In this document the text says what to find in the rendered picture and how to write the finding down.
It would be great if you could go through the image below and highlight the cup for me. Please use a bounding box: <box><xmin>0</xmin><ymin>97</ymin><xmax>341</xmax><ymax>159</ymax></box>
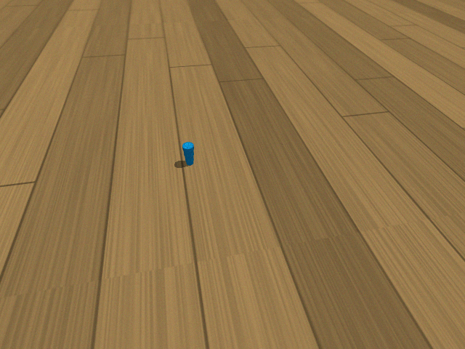
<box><xmin>182</xmin><ymin>142</ymin><xmax>194</xmax><ymax>165</ymax></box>

